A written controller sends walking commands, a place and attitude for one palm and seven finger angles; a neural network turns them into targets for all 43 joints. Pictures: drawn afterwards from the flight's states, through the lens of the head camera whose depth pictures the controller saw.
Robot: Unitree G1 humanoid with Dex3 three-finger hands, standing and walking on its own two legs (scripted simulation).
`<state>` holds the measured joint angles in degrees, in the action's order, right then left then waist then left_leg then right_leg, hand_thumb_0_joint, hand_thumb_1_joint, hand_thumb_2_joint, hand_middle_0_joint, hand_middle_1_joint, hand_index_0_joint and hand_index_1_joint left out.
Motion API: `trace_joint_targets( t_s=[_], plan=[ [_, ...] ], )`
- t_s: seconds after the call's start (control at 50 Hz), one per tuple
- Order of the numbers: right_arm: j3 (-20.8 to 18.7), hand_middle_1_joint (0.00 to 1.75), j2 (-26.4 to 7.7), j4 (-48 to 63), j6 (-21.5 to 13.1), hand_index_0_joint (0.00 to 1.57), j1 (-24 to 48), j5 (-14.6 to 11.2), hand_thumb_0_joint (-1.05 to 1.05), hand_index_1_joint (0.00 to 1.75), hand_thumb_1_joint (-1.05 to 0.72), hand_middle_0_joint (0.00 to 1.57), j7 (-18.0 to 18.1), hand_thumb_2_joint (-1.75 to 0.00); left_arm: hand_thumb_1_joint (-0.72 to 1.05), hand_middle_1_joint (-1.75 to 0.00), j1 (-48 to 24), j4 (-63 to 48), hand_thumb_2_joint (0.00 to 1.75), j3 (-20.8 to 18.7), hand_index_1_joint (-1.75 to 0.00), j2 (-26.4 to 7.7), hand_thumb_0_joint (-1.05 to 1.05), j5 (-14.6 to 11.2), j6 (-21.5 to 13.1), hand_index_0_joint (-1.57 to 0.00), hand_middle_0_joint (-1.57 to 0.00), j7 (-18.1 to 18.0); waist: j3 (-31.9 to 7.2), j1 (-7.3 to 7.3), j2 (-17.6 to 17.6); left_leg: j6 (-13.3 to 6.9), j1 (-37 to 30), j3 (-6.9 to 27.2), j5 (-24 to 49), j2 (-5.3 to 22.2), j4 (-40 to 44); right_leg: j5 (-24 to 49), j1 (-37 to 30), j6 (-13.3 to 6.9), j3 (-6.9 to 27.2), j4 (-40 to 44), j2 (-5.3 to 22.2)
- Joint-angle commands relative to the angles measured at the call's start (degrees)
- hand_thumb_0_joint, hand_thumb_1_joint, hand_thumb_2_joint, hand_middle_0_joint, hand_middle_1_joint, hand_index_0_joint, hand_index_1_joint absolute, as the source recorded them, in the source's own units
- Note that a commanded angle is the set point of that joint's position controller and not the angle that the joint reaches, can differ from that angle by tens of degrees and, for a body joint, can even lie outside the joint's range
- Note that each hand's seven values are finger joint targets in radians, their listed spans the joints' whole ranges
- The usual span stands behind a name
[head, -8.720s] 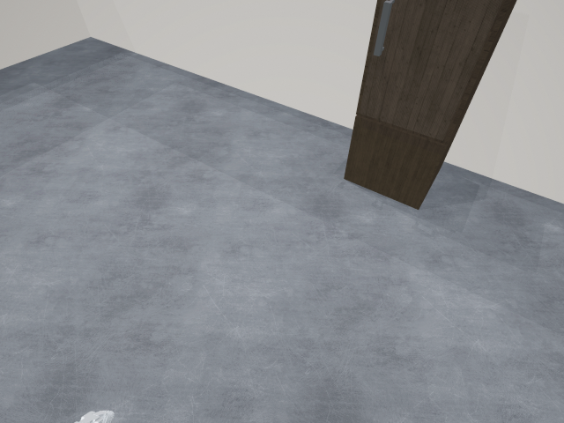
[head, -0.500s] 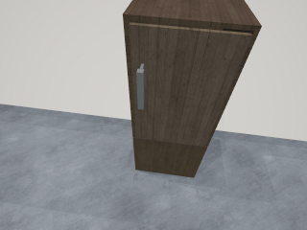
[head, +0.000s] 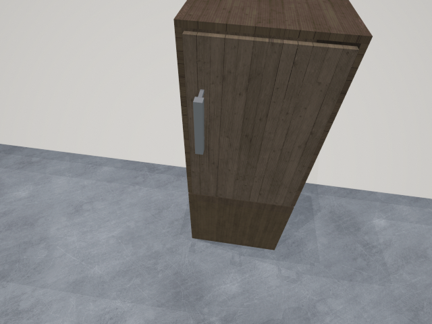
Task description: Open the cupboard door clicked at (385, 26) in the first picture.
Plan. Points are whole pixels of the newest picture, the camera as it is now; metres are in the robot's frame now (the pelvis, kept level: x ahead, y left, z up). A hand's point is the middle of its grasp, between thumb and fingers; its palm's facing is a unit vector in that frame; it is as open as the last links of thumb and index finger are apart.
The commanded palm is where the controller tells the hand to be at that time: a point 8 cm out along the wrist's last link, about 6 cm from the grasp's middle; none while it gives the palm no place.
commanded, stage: shuffle to correct the standing spot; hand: left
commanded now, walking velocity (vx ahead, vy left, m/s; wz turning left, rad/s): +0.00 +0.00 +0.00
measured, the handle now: (200, 123) +0.60 +0.09 +0.03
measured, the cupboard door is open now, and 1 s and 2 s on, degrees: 0 0 0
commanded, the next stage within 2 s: come to a stop and stand still in 0.20 s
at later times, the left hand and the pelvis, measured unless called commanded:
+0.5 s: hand out of the picture +0.01 +0.11 -0.17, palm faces +0.04 -0.99 -0.16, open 7.4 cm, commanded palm none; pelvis +0.03 -0.05 +0.00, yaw -3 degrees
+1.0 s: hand out of the picture +0.06 +0.16 -0.17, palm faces -0.03 -0.96 -0.27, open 7.3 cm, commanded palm none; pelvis +0.02 -0.03 -0.01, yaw -4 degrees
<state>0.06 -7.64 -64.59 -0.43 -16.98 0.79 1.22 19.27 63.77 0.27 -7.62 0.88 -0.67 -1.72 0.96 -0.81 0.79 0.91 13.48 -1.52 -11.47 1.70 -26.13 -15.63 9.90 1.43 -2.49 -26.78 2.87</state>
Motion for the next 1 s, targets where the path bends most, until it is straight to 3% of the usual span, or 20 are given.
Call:
trace_joint_targets(
  t_s=[0.0,0.14,0.18,0.22,0.24,0.28,0.3,0.36,0.42,0.5,0.54,0.56,0.58,0.76,0.78,0.8,0.84,0.86,0.88,0.98],
  plan=[
    [-0.86,0.30,-5.20,1.95,-1.14,0.20,-3.00,-0.20,0.00,0.30,-0.90,0.20,0.43,-0.90,0.90,-0.30,4.77,-1.09,0.90,-1.22,-0.30,-4.78,0.00,0.01,-0.74,-0.20,-0.20,-0.14,3.12,0.13,-0.35,-1.89,0.25,3.13,2.61,3.62,5.26,2.84,3.21,-2.52,3.29,6.11,2.79],
    [-3.77,0.30,-10.60,3.20,0.04,0.20,-4.41,0.80,0.00,0.30,-0.90,0.20,1.35,-0.90,0.90,-0.30,3.75,-4.45,0.90,-2.92,-0.30,-3.76,0.00,1.09,1.54,-0.20,-0.20,1.86,6.38,1.46,-8.12,-6.22,3.16,11.57,-21.29,12.36,12.18,-7.84,12.59,-3.03,-1.09,-6.07,-2.67],
    [-4.39,0.30,-11.83,4.05,-0.32,0.20,-4.23,0.93,0.00,0.30,-0.90,0.20,1.79,-0.90,0.90,-0.30,3.30,-5.80,0.90,-3.40,-0.30,-3.03,0.00,1.23,1.89,-0.20,-0.20,2.60,4.44,1.47,-10.41,-8.70,2.28,14.21,-19.79,16.19,12.50,-8.59,14.05,-3.16,-1.55,-10.72,-2.93],
    [-4.65,0.30,-11.84,4.87,-0.44,0.20,-2.23,1.04,0.00,0.30,-0.90,0.20,1.89,-0.90,0.90,-0.30,5.07,-5.92,0.90,-3.84,-0.30,-2.64,0.00,1.20,1.82,-0.20,-0.20,3.16,2.78,-0.06,-9.20,-8.01,6.41,10.45,-15.84,15.58,8.71,-5.97,7.49,-3.27,-1.25,-5.86,-2.60],
    [-4.58,0.30,-10.75,5.20,-0.41,0.20,-1.08,1.06,0.00,0.30,-0.90,0.20,1.85,-0.90,0.90,-0.30,7.82,-5.27,0.90,-4.14,-0.30,-3.25,0.00,1.19,1.56,-0.20,-0.20,3.20,2.09,-1.66,-5.52,-6.18,10.16,6.61,-15.16,12.66,3.69,-3.71,1.95,-3.47,0.23,-0.28,-2.06],
    [-3.22,0.30,-5.27,7.42,-0.59,0.20,1.39,0.76,0.00,0.30,-0.90,0.20,1.49,-0.90,0.90,-0.30,11.80,-4.19,0.90,-5.39,-0.30,-9.50,0.00,1.40,1.05,-0.20,-0.20,2.24,2.57,-3.57,17.91,-1.26,23.70,-7.25,-17.84,-0.04,-17.98,-6.34,-6.76,-8.82,19.46,12.14,9.94],
    [-2.88,0.30,-5.64,8.75,-0.58,0.20,5.13,0.77,0.00,0.30,-0.90,0.20,1.46,-0.90,0.90,-0.30,13.12,-4.21,0.90,-5.41,-0.30,-9.04,0.00,0.91,0.82,-0.20,-0.20,1.64,4.11,-5.38,17.76,-1.99,24.47,-3.27,-21.81,0.43,-28.05,2.63,-2.91,-11.94,23.63,14.80,14.43],
    [-1.85,0.30,-2.06,7.00,-0.65,0.20,2.52,0.38,0.00,0.30,-0.90,0.20,0.70,-0.90,0.90,-0.30,7.40,-4.79,0.90,-3.89,-0.30,-5.46,0.00,0.64,-0.50,-0.20,-0.20,0.31,3.68,-0.51,1.20,-1.19,19.82,-0.69,-14.89,2.25,-30.63,23.85,-1.84,-14.46,15.76,9.69,13.10],
    [-0.85,0.30,-0.96,5.60,-0.52,0.20,1.55,-0.32,0.00,0.30,-0.90,0.20,0.29,-0.90,0.90,-0.30,6.28,-4.39,0.90,-2.69,-0.30,-5.97,0.00,0.66,-1.45,-0.20,-0.20,-0.05,1.50,-0.15,4.53,-0.42,10.43,-2.26,-10.61,0.58,-16.20,33.23,-1.81,-12.38,10.50,8.26,9.98],
    [-0.81,0.30,-2.66,4.58,-0.39,0.20,-0.63,-0.70,0.00,0.30,-0.90,0.20,0.80,-0.90,0.90,-0.30,4.45,-3.99,0.90,-2.27,-0.30,-6.24,0.00,-0.03,-1.16,-0.20,-0.20,-0.56,0.72,1.15,3.71,-0.77,-2.39,-0.84,4.33,0.60,1.99,30.89,1.71,-8.23,8.51,3.57,7.49],
    [-1.39,0.30,-5.95,5.05,-0.76,0.20,-0.17,-0.41,0.00,0.30,-0.90,0.20,1.41,-0.90,0.90,-0.30,5.96,-4.23,0.90,-2.15,-0.30,-4.62,0.00,-0.08,-0.64,-0.20,-0.20,-0.87,-0.56,-0.20,-1.14,-3.44,-6.23,3.46,23.02,6.57,0.59,21.00,4.12,-4.39,7.28,2.61,3.91],
    [-1.67,0.30,-6.56,5.49,-0.55,0.20,-0.30,-0.32,0.00,0.30,-0.90,0.20,1.53,-0.90,0.90,-0.30,6.50,-4.33,0.90,-2.10,-0.30,-4.12,0.00,0.43,-0.31,-0.20,-0.20,-1.25,0.41,-0.22,-0.87,-4.31,-5.70,3.93,25.72,7.79,-0.66,16.84,4.96,-3.95,7.33,2.67,3.10],
    [-1.45,0.30,-6.37,5.19,-0.65,0.20,0.51,-0.32,0.00,0.30,-0.90,0.20,1.61,-0.90,0.90,-0.30,5.38,-4.18,0.90,-2.01,-0.30,-4.58,0.00,0.33,0.03,-0.20,-0.20,-1.27,0.75,-0.35,-6.15,-5.20,-4.94,5.10,28.88,7.90,0.16,14.70,4.02,-3.51,6.31,1.89,2.90],
    [-1.78,0.30,-5.73,7.34,0.31,0.20,3.24,-0.20,0.00,0.30,-0.90,0.20,1.11,-0.90,0.90,-0.30,3.03,-5.36,0.90,-1.80,-0.30,-5.76,0.00,0.26,0.16,-0.20,-0.20,-0.98,-0.93,-0.12,-0.30,-3.79,-2.25,4.51,11.75,5.65,1.50,13.49,2.27,-3.97,7.94,3.83,4.08],
    [-2.36,0.30,-8.53,12.15,-0.42,0.20,8.13,-0.82,0.00,0.30,-0.90,0.20,0.89,-0.90,0.90,-0.30,7.18,-5.54,0.90,-1.59,-0.30,-6.68,0.00,0.72,-1.05,-0.20,-0.20,-3.16,0.62,-1.43,-0.88,-2.15,-1.75,0.88,11.43,4.87,-11.66,39.93,4.52,-0.03,14.05,6.24,7.31],
    [-2.24,0.30,-5.02,12.75,0.55,0.20,3.32,-0.52,0.00,0.30,-0.90,0.20,-0.01,-0.90,0.90,-0.30,2.44,-8.73,0.90,-2.13,-0.30,-10.28,0.00,0.83,-1.58,-0.20,-0.20,-2.85,-2.15,2.15,3.29,-1.98,5.57,1.00,-6.22,0.72,-12.95,31.17,0.00,-2.79,15.12,4.94,10.56],
    [-2.12,0.30,-4.72,14.04,0.52,0.20,3.02,-0.23,0.00,0.30,-0.90,0.20,-0.65,-0.90,0.90,-0.30,0.94,-11.53,0.90,-2.24,-0.30,-10.16,0.00,0.95,-2.32,-0.20,-0.20,-2.35,-4.01,2.16,2.49,-1.90,7.05,1.37,-8.75,0.20,-13.76,29.98,-1.07,-9.88,14.67,2.84,10.48],
    [-2.09,0.30,-4.63,13.93,0.29,0.20,2.46,-0.14,0.00,0.30,-0.90,0.20,-0.73,-0.90,0.90,-0.30,0.11,-12.22,0.90,-2.59,-0.30,-10.25,0.00,0.85,-2.59,-0.20,-0.20,-2.22,-5.12,2.21,-0.95,-2.06,5.04,0.60,-6.69,0.20,-10.16,31.84,-2.41,-10.18,12.28,0.39,9.42],
    [-1.90,0.30,-4.33,13.84,0.13,0.20,1.41,-0.19,0.00,0.30,-0.90,0.20,-0.63,-0.90,0.90,-0.30,-0.53,-12.56,0.90,-2.47,-0.30,-10.73,0.00,0.59,-2.44,-0.20,-0.20,-2.07,-4.62,2.66,1.12,-2.16,2.20,0.62,-2.56,-0.16,-6.48,28.38,-0.70,-9.14,10.30,-0.60,7.81],
    [-1.47,0.30,-7.76,13.11,-0.69,0.20,1.94,0.21,0.00,0.30,-0.90,0.20,-0.36,-0.90,0.90,-0.30,-0.55,-12.02,0.90,-1.59,-0.30,-9.12,0.00,0.25,-0.22,-0.20,-0.20,-1.51,4.53,0.41,-3.34,-5.65,5.71,9.36,-0.46,4.73,3.23,-3.20,5.43,-4.53,5.48,0.51,-0.13]
  ],
)
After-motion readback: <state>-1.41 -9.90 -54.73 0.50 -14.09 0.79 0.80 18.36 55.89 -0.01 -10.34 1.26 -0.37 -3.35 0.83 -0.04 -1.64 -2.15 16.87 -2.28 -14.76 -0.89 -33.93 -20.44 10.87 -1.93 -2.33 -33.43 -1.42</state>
